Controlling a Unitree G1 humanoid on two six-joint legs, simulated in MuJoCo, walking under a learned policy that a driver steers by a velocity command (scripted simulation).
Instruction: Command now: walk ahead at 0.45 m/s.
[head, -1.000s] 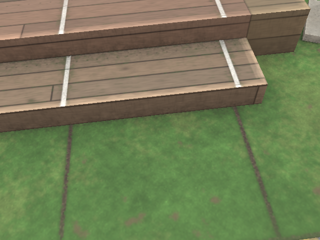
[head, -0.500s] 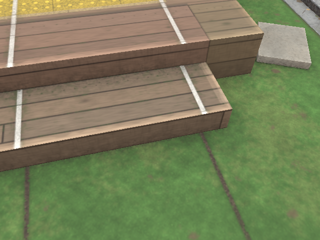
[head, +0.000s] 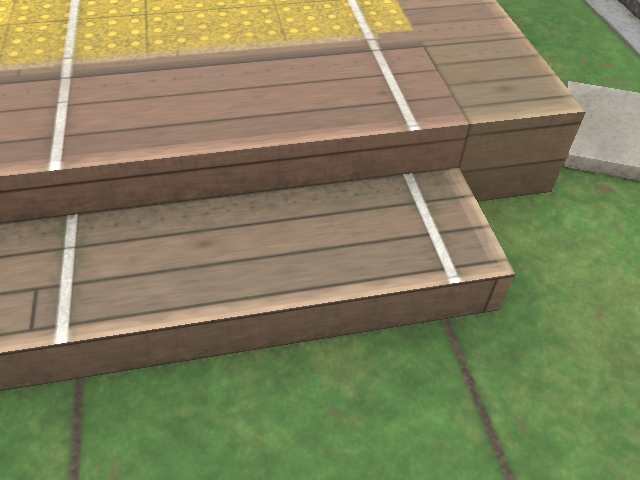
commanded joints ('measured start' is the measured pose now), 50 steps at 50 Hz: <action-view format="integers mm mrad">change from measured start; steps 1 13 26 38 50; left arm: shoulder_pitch -83 -426 -175 14 -65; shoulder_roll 73 30 63 85 68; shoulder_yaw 17 -10 18 10 2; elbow -88 -217 -92 -2 -104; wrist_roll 2 5 -13 -4 12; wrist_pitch -20 6 -35 -59 -52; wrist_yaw -22 -45 -3 13 13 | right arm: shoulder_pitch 122 261 216 -139 205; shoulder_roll -115 -106 -37 -11 -203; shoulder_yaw -29 -16 -8 5 -78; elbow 4 125 118 28 115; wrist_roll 6 18 -9 8 17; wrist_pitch -7 -45 -4 16 8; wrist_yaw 0 -9 7 19 -9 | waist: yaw -51 -66 -70 -7 -101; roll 93 110 -34 -24 88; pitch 86 104 9 91 -151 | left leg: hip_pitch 226 191 -231 -361 421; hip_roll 303 216 117 98 347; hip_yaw -421 -112 -117 -37 -644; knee -354 -371 663 240 -167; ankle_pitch -226 407 -36 224 209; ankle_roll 137 120 22 -33 354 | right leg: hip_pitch -431 -297 79 200 -457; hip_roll -81 -45 -223 -178 -18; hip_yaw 17 -104 204 -43 27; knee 196 -267 -722 -793 577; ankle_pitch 94 403 280 521 -8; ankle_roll -29 25 -124 -110 17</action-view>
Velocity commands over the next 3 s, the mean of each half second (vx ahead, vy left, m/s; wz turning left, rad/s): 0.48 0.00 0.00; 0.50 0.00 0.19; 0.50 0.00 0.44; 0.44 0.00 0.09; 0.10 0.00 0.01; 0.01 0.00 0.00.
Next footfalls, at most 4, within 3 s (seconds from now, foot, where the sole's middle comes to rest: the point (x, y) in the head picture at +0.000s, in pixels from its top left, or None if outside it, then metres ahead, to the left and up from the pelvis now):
0.38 right None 0.38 -0.11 -0.77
0.94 left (310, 425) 0.63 0.06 -0.77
1.48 right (343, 246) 1.02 0.00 -0.63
2.04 left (231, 117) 1.31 0.30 -0.48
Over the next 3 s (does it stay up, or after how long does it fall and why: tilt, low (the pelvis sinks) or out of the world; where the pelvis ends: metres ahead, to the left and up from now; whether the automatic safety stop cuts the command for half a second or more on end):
stays up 1.30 0.21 0.30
